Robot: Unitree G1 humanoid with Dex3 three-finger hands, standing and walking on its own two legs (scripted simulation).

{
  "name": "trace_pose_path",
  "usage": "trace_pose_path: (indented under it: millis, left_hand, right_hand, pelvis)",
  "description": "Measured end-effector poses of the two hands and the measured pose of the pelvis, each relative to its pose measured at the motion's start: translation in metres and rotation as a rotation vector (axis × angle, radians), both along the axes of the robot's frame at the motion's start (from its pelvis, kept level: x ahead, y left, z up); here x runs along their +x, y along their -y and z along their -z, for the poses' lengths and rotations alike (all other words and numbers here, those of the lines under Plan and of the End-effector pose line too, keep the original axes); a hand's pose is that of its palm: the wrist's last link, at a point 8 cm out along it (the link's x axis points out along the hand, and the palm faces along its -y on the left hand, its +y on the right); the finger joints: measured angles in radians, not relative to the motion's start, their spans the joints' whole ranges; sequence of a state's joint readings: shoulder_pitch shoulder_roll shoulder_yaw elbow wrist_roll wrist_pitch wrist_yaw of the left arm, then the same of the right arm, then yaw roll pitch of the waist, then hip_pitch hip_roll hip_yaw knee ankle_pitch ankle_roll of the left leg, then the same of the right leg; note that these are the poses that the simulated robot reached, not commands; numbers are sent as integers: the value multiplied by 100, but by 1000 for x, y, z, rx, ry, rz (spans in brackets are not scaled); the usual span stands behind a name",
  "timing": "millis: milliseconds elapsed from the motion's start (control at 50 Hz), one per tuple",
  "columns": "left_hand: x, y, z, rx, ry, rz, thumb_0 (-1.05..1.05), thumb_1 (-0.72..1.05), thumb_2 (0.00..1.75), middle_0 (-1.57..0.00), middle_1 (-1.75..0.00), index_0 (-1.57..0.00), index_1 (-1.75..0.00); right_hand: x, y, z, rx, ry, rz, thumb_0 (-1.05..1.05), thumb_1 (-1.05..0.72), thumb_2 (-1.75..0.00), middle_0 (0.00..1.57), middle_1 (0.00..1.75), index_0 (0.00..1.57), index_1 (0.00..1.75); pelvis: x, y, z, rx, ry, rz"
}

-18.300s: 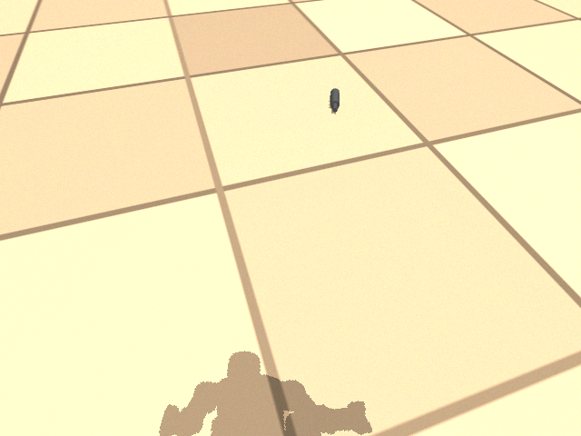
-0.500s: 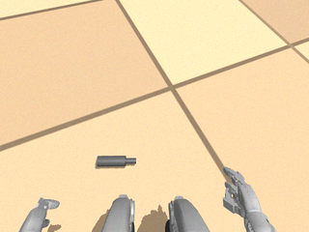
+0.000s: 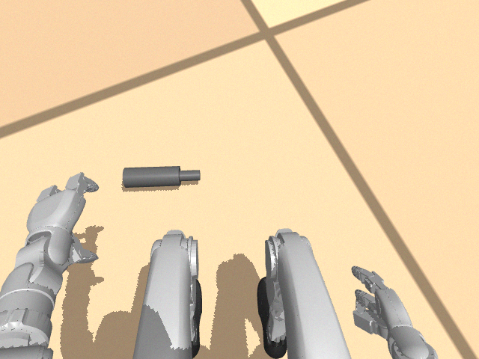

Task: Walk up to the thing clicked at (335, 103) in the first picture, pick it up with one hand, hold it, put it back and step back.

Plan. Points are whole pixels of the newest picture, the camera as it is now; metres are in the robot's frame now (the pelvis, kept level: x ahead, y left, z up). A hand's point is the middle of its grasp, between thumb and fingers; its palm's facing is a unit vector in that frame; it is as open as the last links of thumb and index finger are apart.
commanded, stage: rise first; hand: left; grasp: from above
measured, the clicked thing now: (163, 176) +0.51 +0.20 -0.43
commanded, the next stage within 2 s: none
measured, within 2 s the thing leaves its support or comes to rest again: neither
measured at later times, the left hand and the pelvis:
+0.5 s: hand (102, 198) +0.40 +0.30 -0.25, palm faces -0.48 -0.10 -0.87, open 14.2 cm; pelvis -0.01 +0.00 -0.09, yaw -3 degrees
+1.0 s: hand (116, 190) +0.43 +0.29 -0.30, palm faces -0.45 -0.04 -0.89, open 14.1 cm; pelvis -0.01 +0.00 -0.12, yaw -5 degrees
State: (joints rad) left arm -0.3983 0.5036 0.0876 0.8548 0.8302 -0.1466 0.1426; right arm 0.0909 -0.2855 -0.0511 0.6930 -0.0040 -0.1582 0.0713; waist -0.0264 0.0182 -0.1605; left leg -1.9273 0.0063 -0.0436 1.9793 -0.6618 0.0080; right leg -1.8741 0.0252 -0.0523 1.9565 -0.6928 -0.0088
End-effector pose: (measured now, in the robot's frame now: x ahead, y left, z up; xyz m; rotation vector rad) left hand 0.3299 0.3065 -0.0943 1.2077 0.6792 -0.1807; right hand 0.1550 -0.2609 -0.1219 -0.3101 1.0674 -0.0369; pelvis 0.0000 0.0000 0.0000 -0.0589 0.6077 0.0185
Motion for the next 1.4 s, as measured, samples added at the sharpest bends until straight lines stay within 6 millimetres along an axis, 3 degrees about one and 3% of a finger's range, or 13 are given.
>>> trace_pose_path:
  millis: [160, 360, 700, 860, 1400]
  left_hand:
    - [28, 1, 42, 85, 40, 103, -1, -52, 103, -9, -102, -8, -103]
    - [61, 5, 75, 140, 61, 222, -1, -54, 104, -7, -100, -7, -101]
    - [87, 9, 118, 198, 86, 345, -1, -53, 102, -9, -97, -8, -97]
    - [97, 15, 134, 208, 104, 325, 0, -52, 100, -9, -99, -9, -99]
    - [115, 24, 160, 201, 90, 316, 0, -52, 99, -8, -102, -9, -101]
  right_hand:
    - [-59, 8, 47, -25, -160, 62, 1, -88, -90, 20, 30, 20, 30]
    - [-98, 13, 63, -77, -282, 107, 1, -89, -90, 20, 30, 20, 30]
    - [-98, 8, 88, -98, -317, 70, 1, -90, -90, 20, 30, 20, 30]
    - [-96, 8, 100, -97, -323, 44, 1, -91, -90, 20, 30, 20, 30]
    - [-114, 10, 106, -105, -372, 45, 1, -91, -90, 20, 30, 20, 30]
  pelvis:
    - [-14, 3, 44, -9, 4, 12]
    - [-15, -1, 72, -34, 3, 19]
    - [-12, -5, 106, -53, 6, 33]
    - [-11, -3, 117, -53, 5, 43]
    - [-8, -2, 131, -66, 15, 57]
